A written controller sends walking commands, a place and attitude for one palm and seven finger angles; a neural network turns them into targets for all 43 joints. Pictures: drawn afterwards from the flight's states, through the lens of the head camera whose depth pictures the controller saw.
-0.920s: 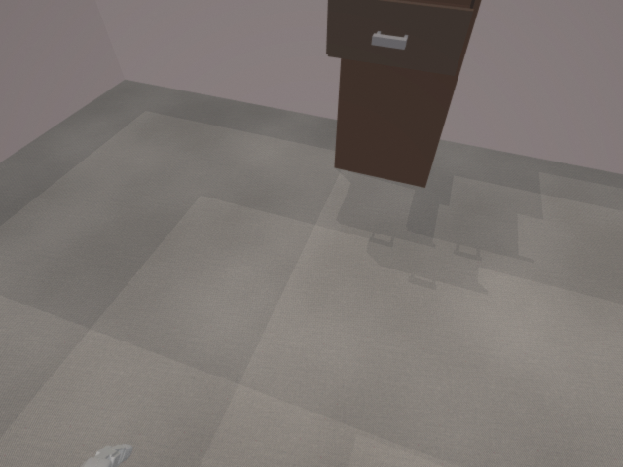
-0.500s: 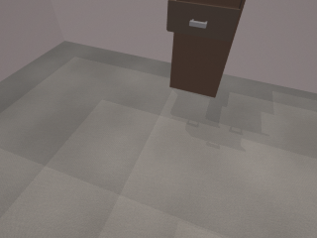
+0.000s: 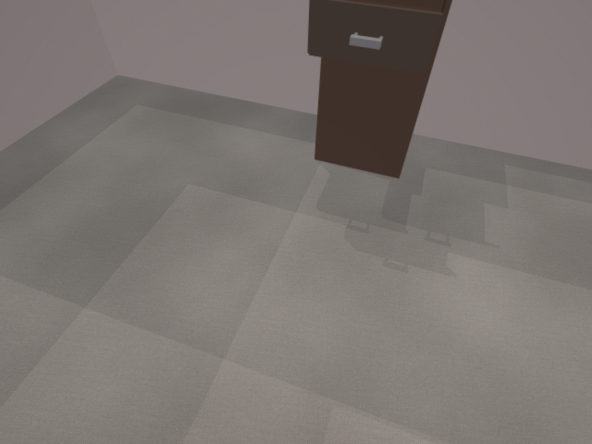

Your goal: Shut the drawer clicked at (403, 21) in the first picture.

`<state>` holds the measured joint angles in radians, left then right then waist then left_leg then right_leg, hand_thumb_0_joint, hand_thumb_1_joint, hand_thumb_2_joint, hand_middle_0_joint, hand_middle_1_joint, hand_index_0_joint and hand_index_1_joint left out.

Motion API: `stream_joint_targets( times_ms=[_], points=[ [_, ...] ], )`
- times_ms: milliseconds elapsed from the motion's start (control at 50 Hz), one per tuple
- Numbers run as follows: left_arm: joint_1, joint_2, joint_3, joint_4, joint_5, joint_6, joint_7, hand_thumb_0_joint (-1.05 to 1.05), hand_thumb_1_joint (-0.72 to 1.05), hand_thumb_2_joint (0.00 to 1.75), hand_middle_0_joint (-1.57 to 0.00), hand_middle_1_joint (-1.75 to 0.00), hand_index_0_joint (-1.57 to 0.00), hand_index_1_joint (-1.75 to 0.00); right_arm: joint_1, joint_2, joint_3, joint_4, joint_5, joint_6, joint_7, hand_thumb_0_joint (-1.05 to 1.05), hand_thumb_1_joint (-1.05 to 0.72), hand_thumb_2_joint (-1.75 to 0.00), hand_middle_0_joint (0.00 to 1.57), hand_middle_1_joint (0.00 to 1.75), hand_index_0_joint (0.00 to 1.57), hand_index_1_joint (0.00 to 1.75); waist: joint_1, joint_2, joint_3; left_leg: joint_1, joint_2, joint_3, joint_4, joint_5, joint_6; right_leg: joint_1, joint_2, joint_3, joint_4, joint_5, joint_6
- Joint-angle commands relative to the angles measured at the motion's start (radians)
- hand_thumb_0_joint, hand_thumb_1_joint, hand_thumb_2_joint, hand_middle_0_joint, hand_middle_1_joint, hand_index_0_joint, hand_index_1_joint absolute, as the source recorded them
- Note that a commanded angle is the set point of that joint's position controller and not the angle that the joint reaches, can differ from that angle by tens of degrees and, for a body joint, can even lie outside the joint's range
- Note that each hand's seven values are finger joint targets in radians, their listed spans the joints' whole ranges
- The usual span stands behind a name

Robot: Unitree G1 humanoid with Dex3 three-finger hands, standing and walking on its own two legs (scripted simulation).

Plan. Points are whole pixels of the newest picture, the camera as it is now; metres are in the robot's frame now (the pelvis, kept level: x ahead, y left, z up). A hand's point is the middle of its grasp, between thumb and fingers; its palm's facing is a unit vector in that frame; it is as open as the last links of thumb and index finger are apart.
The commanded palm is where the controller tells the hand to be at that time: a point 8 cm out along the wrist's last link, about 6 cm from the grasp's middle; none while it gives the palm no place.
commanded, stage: stand and wait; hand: left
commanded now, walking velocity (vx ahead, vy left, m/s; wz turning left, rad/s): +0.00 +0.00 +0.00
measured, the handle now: (366, 39) +1.30 -0.16 +0.02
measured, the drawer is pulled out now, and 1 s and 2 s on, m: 0.29 0.29 0.29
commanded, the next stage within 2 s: look at it before walking up in 0.04 s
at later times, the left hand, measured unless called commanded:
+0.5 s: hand out of the picture +0.09 +0.25 -0.16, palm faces -0.03 -0.94 -0.33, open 7.4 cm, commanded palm none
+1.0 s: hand out of the picture +0.06 +0.20 -0.18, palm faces -0.07 -0.97 -0.23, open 7.4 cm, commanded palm none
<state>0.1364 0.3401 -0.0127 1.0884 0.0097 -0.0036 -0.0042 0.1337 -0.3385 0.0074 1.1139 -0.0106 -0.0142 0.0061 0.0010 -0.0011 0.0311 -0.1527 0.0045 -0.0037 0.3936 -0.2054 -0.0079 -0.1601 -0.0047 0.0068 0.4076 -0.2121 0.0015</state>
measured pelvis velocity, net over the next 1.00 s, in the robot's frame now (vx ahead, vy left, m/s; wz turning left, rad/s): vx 0.05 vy -0.01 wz -0.09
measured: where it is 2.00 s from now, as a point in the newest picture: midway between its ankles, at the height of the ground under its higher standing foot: (330, 387)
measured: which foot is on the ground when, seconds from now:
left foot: down 0.00-1.00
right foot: down 0.00-1.00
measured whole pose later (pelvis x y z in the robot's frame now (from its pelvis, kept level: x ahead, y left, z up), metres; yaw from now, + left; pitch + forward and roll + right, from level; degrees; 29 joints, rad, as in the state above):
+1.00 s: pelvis +0.05 -0.01 -0.01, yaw -5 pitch -1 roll +1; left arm 0.32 0.25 0.01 1.08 0.02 0.02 -0.03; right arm 0.25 -0.25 0.00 1.10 -0.02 -0.01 0.01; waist 0.02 -0.01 -0.02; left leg -0.14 0.04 0.08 0.53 -0.38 -0.01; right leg -0.20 0.03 0.07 0.60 -0.37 -0.03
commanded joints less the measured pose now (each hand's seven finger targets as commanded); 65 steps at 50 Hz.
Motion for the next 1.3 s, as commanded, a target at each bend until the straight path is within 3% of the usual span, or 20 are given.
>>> stream_joint_targets(
  times_ms=[0,160,320,700,740,800,880,940,980,1020,1040,1060,1080,1100,1120,1140,1160,1200,1240,1280],
  points=[
    [-0.045,0.21,0.044,-0.067,0.001,-0.019,0.013,0.0,0.9,0.9,-0.2,-0.3,-0.2,-0.3,-0.058,-0.21,-0.046,-0.065,0.001,-0.021,-0.017,0.0,-0.9,-0.9,0.2,0.3,0.2,0.3,0.0,-0.008,-0.045,0.0,0.113,-0.097,-0.08,0.069,0.038,-0.017,-0.113,0.107,-0.09,0.033,-0.032],
    [-0.042,0.208,0.044,-0.068,0.002,-0.019,0.013,0.0,0.9,0.9,-0.2,-0.3,-0.2,-0.3,-0.059,-0.212,-0.046,-0.064,0.002,-0.02,-0.016,0.0,-0.9,-0.9,0.2,0.3,0.2,0.3,0.001,0.005,-0.038,0.002,0.115,-0.098,-0.083,0.065,0.038,-0.024,-0.109,0.106,-0.092,0.034,-0.03],
    [-0.041,0.209,0.044,-0.063,0.001,-0.024,0.015,0.0,0.9,0.9,-0.2,-0.3,-0.2,-0.3,-0.062,-0.211,-0.045,-0.062,0.003,-0.025,-0.019,0.0,-0.9,-0.9,0.2,0.3,0.2,0.3,-0.002,-0.002,-0.094,0.043,0.122,-0.087,-0.069,0.174,0.037,0.022,-0.115,0.097,-0.069,0.164,-0.031],
    [-0.042,0.213,0.045,-0.06,0.002,-0.025,0.017,0.0,0.9,0.9,-0.2,-0.3,-0.2,-0.3,-0.08,-0.213,-0.044,-0.064,0.003,-0.022,-0.02,0.0,-0.9,-0.9,0.2,0.3,0.2,0.3,0.0,-0.002,-0.066,0.061,0.122,-0.08,-0.082,0.191,0.033,0.025,-0.118,0.098,-0.089,0.196,-0.029],
    [0.027,0.091,0.02,-0.031,0.001,-0.003,0.019,0.0,0.9,0.9,-0.2,-0.3,-0.2,-0.3,-0.013,-0.088,-0.014,-0.036,-0.005,-0.005,-0.015,0.0,-0.9,-0.9,0.2,0.3,0.2,0.3,0.0,-0.014,-0.079,0.066,0.115,-0.045,-0.06,0.058,0.013,0.015,-0.105,0.1,-0.079,0.05,-0.017],
    [0.066,0.098,0.031,-0.039,0.01,0.014,0.003,0.0,0.9,0.9,-0.2,-0.3,-0.2,-0.3,0.021,-0.093,-0.025,-0.04,-0.013,0.008,-0.009,0.0,-0.9,-0.9,0.2,0.3,0.2,0.3,0.004,-0.017,0.018,-0.011,0.105,-0.036,-0.052,-0.263,0.02,-0.086,-0.082,0.145,-0.094,-0.28,-0.038],
    [0.102,0.085,0.051,-0.072,0.014,0.013,-0.012,0.0,0.9,0.9,-0.2,-0.3,-0.2,-0.3,0.068,-0.109,-0.045,-0.058,-0.014,0.003,-0.009,0.0,-0.9,-0.9,0.2,0.3,0.2,0.3,0.0,0.01,0.119,-0.066,0.139,-0.066,-0.046,-0.41,0.05,-0.198,-0.039,0.159,-0.018,-0.369,-0.062],
    [0.132,0.031,0.054,-0.093,0.012,-0.005,-0.017,0.0,0.9,0.9,-0.2,-0.3,-0.2,-0.3,0.137,-0.126,-0.063,-0.061,-0.011,-0.013,-0.015,0.0,-0.9,-0.9,0.2,0.3,0.2,0.3,-0.015,0.114,0.111,0.019,0.236,-0.166,-0.094,-0.377,0.11,-0.287,0.021,0.07,0.177,-0.243,-0.053],
    [0.099,-0.007,0.053,-0.121,0.011,-0.019,-0.02,0.0,0.9,0.9,-0.2,-0.3,-0.2,-0.3,0.196,-0.127,-0.076,-0.052,-0.007,-0.027,-0.02,0.0,-0.9,-0.9,0.2,0.3,0.2,0.3,-0.036,0.176,0.103,0.121,0.329,-0.221,-0.126,-0.218,0.167,-0.374,0.019,-0.025,0.295,-0.237,-0.03],
    [0.09,-0.026,0.056,-0.132,0.01,-0.03,-0.021,0.0,0.9,0.9,-0.2,-0.3,-0.2,-0.3,0.228,-0.098,-0.074,-0.041,-0.01,-0.035,-0.022,0.0,-0.9,-0.9,0.2,0.3,0.2,0.3,-0.036,0.171,0.104,0.142,0.339,-0.166,-0.064,0.038,0.178,-0.364,-0.015,-0.041,0.284,-0.279,-0.025],
    [0.142,-0.039,0.059,-0.113,0.011,-0.035,-0.022,0.0,0.9,0.9,-0.2,-0.3,-0.2,-0.3,0.211,-0.083,-0.071,-0.043,-0.012,-0.035,-0.023,0.0,-0.9,-0.9,0.2,0.3,0.2,0.3,-0.009,0.151,0.078,0.103,0.312,-0.095,0.012,0.106,0.151,-0.263,-0.016,-0.057,0.209,-0.237,-0.032],
    [0.239,-0.037,0.068,-0.075,0.014,-0.039,-0.022,0.0,0.9,0.9,-0.2,-0.3,-0.2,-0.3,0.175,-0.065,-0.067,-0.051,-0.011,-0.034,-0.023,0.0,-0.9,-0.9,0.2,0.3,0.2,0.3,0.046,0.073,0.05,-0.046,0.247,0.008,0.171,0.124,0.098,-0.041,-0.007,-0.057,0.09,-0.119,-0.052],
    [0.408,0.034,0.089,-0.02,0.021,-0.05,-0.012,0.0,0.9,0.9,-0.2,-0.3,-0.2,-0.3,0.124,-0.006,-0.056,-0.085,-0.001,-0.041,-0.018,0.0,-0.9,-0.9,0.2,0.3,0.2,0.3,0.117,-0.17,-0.011,-0.311,0.129,0.149,0.491,0.056,0.031,0.228,-0.151,0.216,-0.033,-0.034,-0.111],
    [0.567,0.106,0.102,0.032,0.009,-0.057,0.007,0.0,0.9,0.9,-0.2,-0.3,-0.2,-0.3,0.012,0.04,-0.041,-0.148,-0.002,-0.054,-0.01,0.0,-0.9,-0.9,0.2,0.3,0.2,0.3,0.16,-0.369,0.016,-0.556,0.023,0.172,0.709,-0.343,-0.001,0.333,-0.344,0.546,-0.128,0.243,-0.192],
    [0.6,0.082,0.092,0.055,0.004,-0.061,0.02,0.0,0.9,0.9,-0.2,-0.3,-0.2,-0.3,-0.026,0.011,-0.049,-0.153,-0.007,-0.056,-0.013,0.0,-0.9,-0.9,0.2,0.3,0.2,0.3,0.162,-0.285,0.037,-0.595,0.057,0.056,0.789,-0.351,0.01,0.327,-0.346,0.553,-0.103,0.404,-0.21],
    [0.558,0.039,0.082,0.051,0.009,-0.061,0.026,0.0,0.9,0.9,-0.2,-0.3,-0.2,-0.3,-0.031,0.027,-0.052,-0.146,-0.007,-0.057,-0.013,0.0,-0.9,-0.9,0.2,0.3,0.2,0.3,0.138,-0.205,0.075,-0.635,0.087,0.049,0.828,-0.298,0.007,0.314,-0.334,0.493,-0.091,0.479,-0.243],
    [0.528,0.01,0.079,0.037,0.009,-0.059,0.03,0.0,0.9,0.9,-0.2,-0.3,-0.2,-0.3,-0.044,0.049,-0.052,-0.141,-0.008,-0.056,-0.011,0.0,-0.9,-0.9,0.2,0.3,0.2,0.3,0.121,-0.066,0.095,-0.648,0.108,0.048,0.832,-0.26,0.005,0.296,-0.328,0.443,-0.08,0.469,-0.25],
    [0.472,-0.026,0.066,0.019,0.017,-0.067,0.033,0.0,0.9,0.9,-0.2,-0.3,-0.2,-0.3,-0.021,0.076,-0.053,-0.127,-0.014,-0.043,-0.001,0.0,-0.9,-0.9,0.2,0.3,0.2,0.3,0.073,-0.035,0.094,-0.614,0.115,0.063,0.794,-0.191,-0.011,0.228,-0.275,0.335,-0.107,0.416,-0.215],
    [0.427,-0.042,0.06,0.013,0.017,-0.075,0.034,0.0,0.9,0.9,-0.2,-0.3,-0.2,-0.3,0.004,0.096,-0.059,-0.127,-0.011,-0.026,0.007,0.0,-0.9,-0.9,0.2,0.3,0.2,0.3,0.028,-0.06,0.094,-0.571,0.112,0.082,0.746,-0.11,-0.026,0.145,-0.236,0.254,-0.155,0.379,-0.197],
    [0.407,-0.058,0.056,0.012,0.016,-0.08,0.036,0.0,0.9,0.9,-0.2,-0.3,-0.2,-0.3,-0.004,0.107,-0.06,-0.138,-0.006,-0.021,0.017,0.0,-0.9,-0.9,0.2,0.3,0.2,0.3,0.008,-0.107,0.114,-0.534,0.105,0.103,0.672,-0.023,-0.028,0.083,-0.191,0.188,-0.193,0.383,-0.175]
  ],
)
